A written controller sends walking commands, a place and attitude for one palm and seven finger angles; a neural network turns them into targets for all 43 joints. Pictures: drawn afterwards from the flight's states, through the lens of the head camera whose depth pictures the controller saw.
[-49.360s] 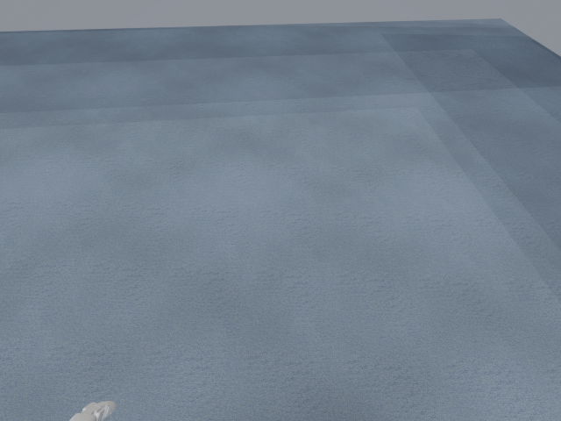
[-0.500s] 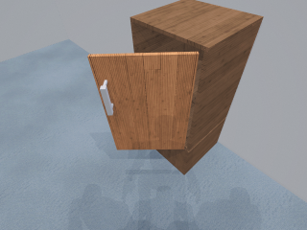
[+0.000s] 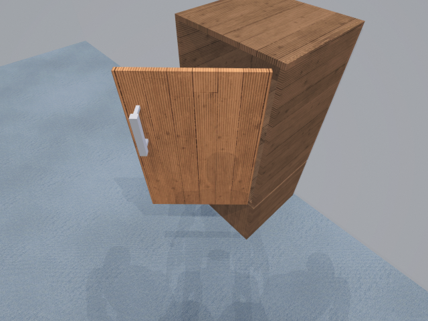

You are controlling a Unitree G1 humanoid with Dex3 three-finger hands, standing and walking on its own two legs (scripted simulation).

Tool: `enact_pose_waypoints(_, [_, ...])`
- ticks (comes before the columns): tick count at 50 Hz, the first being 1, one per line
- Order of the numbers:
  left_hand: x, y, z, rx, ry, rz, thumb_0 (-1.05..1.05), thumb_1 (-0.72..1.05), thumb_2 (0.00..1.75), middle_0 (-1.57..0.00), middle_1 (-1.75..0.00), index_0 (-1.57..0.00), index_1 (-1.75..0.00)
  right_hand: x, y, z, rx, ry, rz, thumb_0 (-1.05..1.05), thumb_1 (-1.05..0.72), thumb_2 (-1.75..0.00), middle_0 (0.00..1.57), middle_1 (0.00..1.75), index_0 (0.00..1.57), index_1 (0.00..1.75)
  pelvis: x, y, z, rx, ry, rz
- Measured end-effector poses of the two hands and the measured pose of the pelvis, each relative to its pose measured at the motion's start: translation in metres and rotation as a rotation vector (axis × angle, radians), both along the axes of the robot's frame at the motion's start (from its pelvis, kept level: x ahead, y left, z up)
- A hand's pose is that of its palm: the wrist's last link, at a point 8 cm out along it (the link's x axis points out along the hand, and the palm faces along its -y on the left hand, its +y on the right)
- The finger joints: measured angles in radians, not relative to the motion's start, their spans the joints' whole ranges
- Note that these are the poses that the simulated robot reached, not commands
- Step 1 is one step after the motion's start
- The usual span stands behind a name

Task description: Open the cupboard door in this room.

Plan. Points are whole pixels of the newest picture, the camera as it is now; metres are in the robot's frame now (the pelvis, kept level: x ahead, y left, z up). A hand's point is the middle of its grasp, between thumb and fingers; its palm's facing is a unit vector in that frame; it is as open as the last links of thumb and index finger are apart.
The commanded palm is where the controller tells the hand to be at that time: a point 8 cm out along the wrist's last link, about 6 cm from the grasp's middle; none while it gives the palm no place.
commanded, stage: shuffle to correct the standing spot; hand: left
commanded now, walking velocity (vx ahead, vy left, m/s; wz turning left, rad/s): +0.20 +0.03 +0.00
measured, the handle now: (140, 131) +0.59 +0.24 -0.01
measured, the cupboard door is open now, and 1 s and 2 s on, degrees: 47 47 47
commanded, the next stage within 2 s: come to a stop and stand still in 0.08 s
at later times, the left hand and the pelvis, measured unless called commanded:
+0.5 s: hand out of the picture +0.14 +0.20 -0.17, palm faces +0.03 -0.97 -0.23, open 7.3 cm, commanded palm none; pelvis +0.08 +0.01 +0.00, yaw +1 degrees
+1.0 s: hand out of the picture +0.11 +0.19 -0.18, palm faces +0.10 -0.97 -0.22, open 7.3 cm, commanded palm none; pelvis +0.06 +0.00 -0.01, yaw +2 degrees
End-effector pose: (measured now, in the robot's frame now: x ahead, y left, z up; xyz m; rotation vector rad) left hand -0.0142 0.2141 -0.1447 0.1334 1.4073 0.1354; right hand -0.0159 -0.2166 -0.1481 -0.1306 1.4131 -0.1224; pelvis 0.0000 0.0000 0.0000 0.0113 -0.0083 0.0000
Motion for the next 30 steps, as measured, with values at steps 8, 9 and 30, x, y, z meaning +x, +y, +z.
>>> enact_pose_waypoints(8, [0.004,0.001,-0.011,-0.022,0.028,0.057,0.01,0.91,0.90,-0.20,-0.30,-0.20,-0.30,0.022,0.002,-0.004,-0.012,0.028,0.011,0.01,-0.91,-0.90,0.20,0.30,0.20,0.29,0.029,0.004,-0.009,-0.026,0.017,0.018])
enact_pose_waypoints(9, [0.004,0.002,-0.013,-0.025,0.036,0.066,0.01,0.91,0.90,-0.20,-0.30,-0.20,-0.30,0.027,0.003,-0.004,-0.017,0.029,0.013,0.01,-0.91,-0.90,0.20,0.30,0.20,0.29,0.034,0.006,-0.010,-0.029,0.020,0.021])
enact_pose_waypoints(30, [0.192,0.028,0.008,0.114,-0.200,-0.026,0.01,0.92,0.90,-0.20,-0.30,-0.20,-0.30,0.084,0.000,-0.016,0.012,0.103,-0.048,0.01,-0.90,-0.90,0.20,0.30,0.20,0.30,0.100,-0.009,-0.013,0.007,0.002,0.022])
